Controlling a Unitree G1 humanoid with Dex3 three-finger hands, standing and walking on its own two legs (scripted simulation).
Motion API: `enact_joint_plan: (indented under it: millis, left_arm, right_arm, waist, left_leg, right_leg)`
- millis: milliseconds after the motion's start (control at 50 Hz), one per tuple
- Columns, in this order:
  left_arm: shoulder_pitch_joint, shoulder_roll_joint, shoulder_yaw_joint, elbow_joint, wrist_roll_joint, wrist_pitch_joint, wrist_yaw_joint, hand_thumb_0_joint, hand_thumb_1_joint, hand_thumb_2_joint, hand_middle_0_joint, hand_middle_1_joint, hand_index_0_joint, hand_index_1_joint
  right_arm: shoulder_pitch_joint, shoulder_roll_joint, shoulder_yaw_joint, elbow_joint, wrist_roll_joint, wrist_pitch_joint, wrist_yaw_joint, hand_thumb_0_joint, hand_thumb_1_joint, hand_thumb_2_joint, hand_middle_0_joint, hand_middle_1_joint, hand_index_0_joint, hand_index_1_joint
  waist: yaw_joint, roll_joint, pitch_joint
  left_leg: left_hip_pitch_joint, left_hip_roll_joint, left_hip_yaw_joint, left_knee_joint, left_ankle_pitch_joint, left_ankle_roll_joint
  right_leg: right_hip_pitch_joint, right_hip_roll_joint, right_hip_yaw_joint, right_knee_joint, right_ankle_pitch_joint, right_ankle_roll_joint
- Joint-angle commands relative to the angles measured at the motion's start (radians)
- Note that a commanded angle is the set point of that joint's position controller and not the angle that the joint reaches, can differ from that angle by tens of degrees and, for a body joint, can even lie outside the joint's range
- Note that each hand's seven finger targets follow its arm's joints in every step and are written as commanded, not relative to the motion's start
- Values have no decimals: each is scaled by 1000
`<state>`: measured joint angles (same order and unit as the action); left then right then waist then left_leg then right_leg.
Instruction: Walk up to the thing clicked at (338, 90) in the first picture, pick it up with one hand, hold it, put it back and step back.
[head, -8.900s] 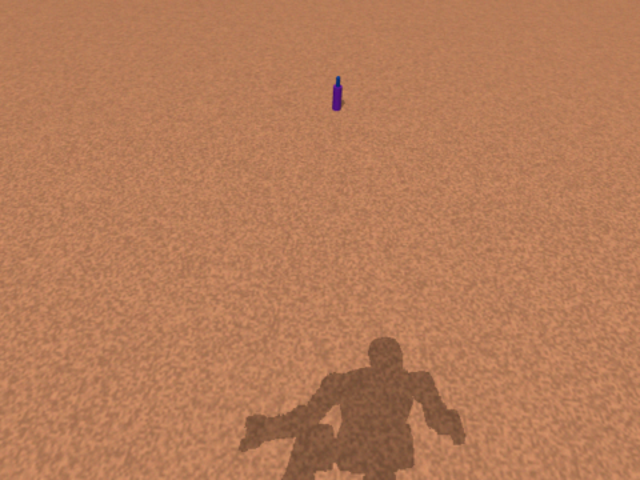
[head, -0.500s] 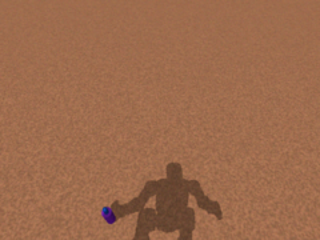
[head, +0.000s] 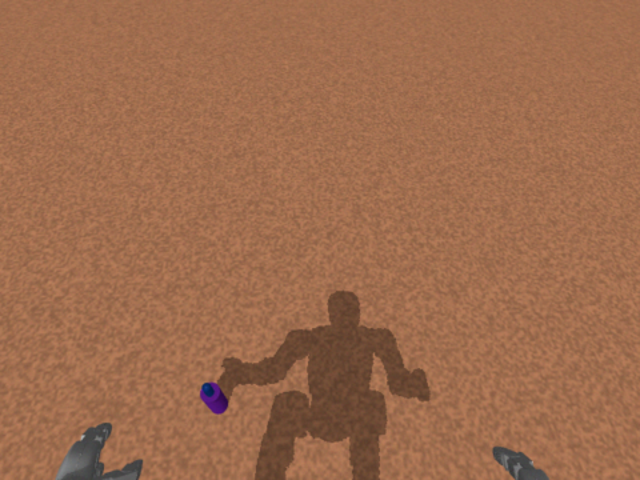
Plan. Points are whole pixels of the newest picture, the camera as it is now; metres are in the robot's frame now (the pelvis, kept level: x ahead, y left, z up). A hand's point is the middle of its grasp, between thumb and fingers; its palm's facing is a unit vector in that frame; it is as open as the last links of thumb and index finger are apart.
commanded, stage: go down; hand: left
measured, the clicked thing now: (212, 396) +0.38 +0.26 -0.67
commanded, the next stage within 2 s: none
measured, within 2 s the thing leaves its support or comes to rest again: neither
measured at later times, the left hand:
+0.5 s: hand out of the picture +0.15 +0.29 -0.18, palm faces +0.06 -0.94 -0.33, open 17.2 cm
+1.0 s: hand (91, 449) +0.20 +0.36 -0.25, palm faces +0.18 -0.95 -0.26, open 17.4 cm
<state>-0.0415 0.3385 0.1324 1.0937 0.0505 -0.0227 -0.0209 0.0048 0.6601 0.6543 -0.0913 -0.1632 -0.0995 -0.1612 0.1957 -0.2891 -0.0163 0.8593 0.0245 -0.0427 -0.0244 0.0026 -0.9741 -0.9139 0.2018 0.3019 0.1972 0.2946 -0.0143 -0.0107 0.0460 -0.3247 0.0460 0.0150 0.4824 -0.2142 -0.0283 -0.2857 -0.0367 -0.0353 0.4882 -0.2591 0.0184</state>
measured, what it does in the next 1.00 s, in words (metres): lowers itself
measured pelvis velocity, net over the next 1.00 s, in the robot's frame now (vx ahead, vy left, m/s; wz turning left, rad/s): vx -0.03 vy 0.01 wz -0.02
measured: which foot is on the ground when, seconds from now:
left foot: down 0.00-1.00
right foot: down 0.00-1.00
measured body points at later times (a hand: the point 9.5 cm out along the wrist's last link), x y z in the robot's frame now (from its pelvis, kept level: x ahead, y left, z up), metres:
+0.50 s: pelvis -0.01 +0.01 -0.06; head +0.07 +0.03 +0.38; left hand +0.14 +0.34 -0.16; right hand +0.14 -0.25 -0.15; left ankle +0.02 +0.14 -0.74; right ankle -0.01 -0.13 -0.74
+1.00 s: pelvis -0.03 +0.01 -0.17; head +0.11 +0.05 +0.26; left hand +0.19 +0.41 -0.23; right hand +0.15 -0.25 -0.25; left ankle +0.02 +0.14 -0.74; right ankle -0.01 -0.13 -0.74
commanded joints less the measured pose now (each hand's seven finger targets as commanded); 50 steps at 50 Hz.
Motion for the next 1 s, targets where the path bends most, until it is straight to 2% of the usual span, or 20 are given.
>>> enact_joint_plan:
  millis: [0,60,120,140,160,180,240,300,380,440,580,660,680,760,800,840,860,900,940,980]
  left_arm:
    - [38,256,124,-97,42,10,-4,0,62,170,-27,-67,-45,-51]
    - [48,233,140,-111,40,49,-12,0,-114,135,-41,-76,-56,-62]
    - [36,254,169,-193,39,42,-28,0,-281,111,-51,-94,-64,-82]
    - [95,234,178,-176,33,43,-37,0,-332,97,-58,-95,-70,-85]
    - [33,245,172,-303,30,29,-46,0,-361,88,-55,-93,-68,-82]
    - [91,232,181,-266,25,34,-51,0,-414,68,-60,-95,-76,-82]
    - [89,224,175,-414,15,35,-61,0,-525,38,-72,-97,-86,-84]
    - [129,226,181,-499,7,64,-57,0,-568,40,-72,-85,-80,-80]
    - [235,225,191,-572,1,123,-54,0,-605,21,-79,-73,-86,-68]
    - [212,260,213,-680,-3,155,-50,0,-599,18,-81,-65,-85,-62]
    - [275,239,240,-693,-21,190,-75,0,-611,35,-85,-94,-94,-87]
    - [297,266,293,-685,-41,148,-106,0,-611,29,-85,-91,-93,-84]
    - [256,283,297,-736,-45,125,-117,0,-611,32,-82,-95,-92,-87]
    - [142,343,360,-660,-70,20,-163,0,-608,41,-79,-99,-92,-89]
    - [116,358,391,-608,-95,-51,-199,0,-495,22,-66,-38,-69,-34]
    - [80,410,448,-575,-122,-127,-236,0,-501,29,-63,-37,-65,-35]
    - [73,409,447,-550,-133,-160,-262,0,-487,28,-66,-31,-64,-31]
    - [40,454,491,-520,-155,-213,-300,0,-551,23,-67,-42,-69,-39]
    - [7,524,538,-506,-164,-246,-334,0,-571,14,-65,-31,-65,-29]
    - [11,511,553,-446,-181,-262,-370,0,-560,28,-56,-43,-60,-37]
  right_arm:
    - [46,-150,-75,-163,-6,-34,-12,0,-965,-915,200,300,200,300]
    - [39,-137,-75,-208,-4,-36,-4,0,-937,-907,200,300,200,300]
    - [38,-137,-80,-248,-7,-45,2,0,-919,-902,200,300,200,300]
    - [43,-127,-73,-262,-7,-51,4,0,-911,-900,200,300,200,300]
    - [50,-132,-86,-269,-8,-55,4,0,-914,-900,200,300,200,300]
    - [48,-123,-75,-284,-7,-59,3,0,-896,-895,200,300,200,300]
    - [56,-131,-89,-317,-11,-77,-6,0,-883,-890,200,300,200,300]
    - [49,-131,-89,-345,-8,-87,-15,0,-879,-889,200,300,200,300]
    - [51,-125,-77,-365,-6,-106,-30,0,-874,-887,200,300,200,300]
    - [37,-126,-74,-385,-7,-116,-44,0,-876,-888,200,300,200,300]
    - [32,-101,-56,-402,-20,-157,-63,0,-882,-890,200,300,200,300]
    - [22,-97,-57,-410,-27,-183,-67,0,-897,-893,200,300,200,300]
    - [20,-101,-63,-416,-29,-189,-68,0,-900,-894,200,300,200,300]
    - [8,-103,-57,-400,-33,-210,-62,0,-924,-900,200,300,200,300]
    - [1,-117,-60,-395,-35,-219,-62,0,-937,-905,200,300,200,300]
    - [-7,-131,-56,-389,-34,-225,-59,0,-935,-904,200,300,200,300]
    - [-6,-135,-57,-384,-36,-225,-59,0,-931,-904,200,300,200,300]
    - [-12,-155,-56,-372,-35,-222,-58,0,-913,-899,200,300,200,300]
    - [-8,-169,-56,-362,-38,-218,-59,0,-908,-898,200,300,200,300]
    - [-9,-184,-59,-349,-39,-210,-59,0,-898,-896,200,300,200,300]
  waist:
    - [42,54,-252]
    - [22,10,-221]
    - [14,32,-253]
    - [15,28,-251]
    - [14,68,-291]
    - [8,68,-295]
    - [-11,79,-343]
    - [-9,74,-327]
    - [-11,70,-337]
    - [-8,104,-327]
    - [-25,86,-315]
    - [-8,72,-332]
    - [-15,97,-363]
    - [-18,96,-357]
    - [-17,73,-415]
    - [7,87,-457]
    - [4,105,-491]
    - [24,111,-545]
    - [42,153,-613]
    - [47,155,-639]
  left_leg:
    - [24,-63,35,39,158,25]
    - [-51,-60,29,93,139,32]
    - [-114,-49,25,179,115,30]
    - [-143,-44,22,204,94,30]
    - [-142,-41,17,226,95,28]
    - [-153,-37,13,242,81,27]
    - [-176,-23,-2,302,101,26]
    - [-227,-17,-14,319,17,26]
    - [-256,-11,-24,349,11,26]
    - [-281,-13,-27,365,-45,26]
    - [-374,-15,-22,448,-65,34]
    - [-450,-20,-15,510,-100,38]
    - [-453,-20,-16,531,-88,38]
    - [-584,-20,-20,633,-150,43]
    - [-632,-20,-25,702,-137,46]
    - [-696,-21,-30,758,-156,45]
    - [-706,-21,-33,788,-140,45]
    - [-735,-17,-51,825,-134,41]
    - [-730,-15,-55,862,-112,37]
    - [-737,-10,-72,885,-105,33]
  right_leg:
    - [9,31,0,15,175,-37]
    - [-48,34,-1,53,159,-29]
    - [-139,38,-2,143,124,-33]
    - [-163,40,-5,174,98,-34]
    - [-191,39,-1,201,99,-36]
    - [-210,40,-3,224,82,-36]
    - [-275,42,-8,291,97,-33]
    - [-328,44,-10,313,17,-32]
    - [-343,43,-14,345,11,-30]
    - [-380,40,-11,357,-36,-30]
    - [-453,37,-8,413,-54,-27]
    - [-505,35,-2,459,-88,-29]
    - [-522,33,2,479,-74,-30]
    - [-654,32,8,590,-128,-31]
    - [-710,32,8,657,-120,-30]
    - [-775,31,11,727,-148,-34]
    - [-797,26,20,752,-139,-34]
    - [-853,28,14,814,-149,-38]
    - [-891,27,19,853,-145,-41]
    - [-947,31,5,900,-148,-45]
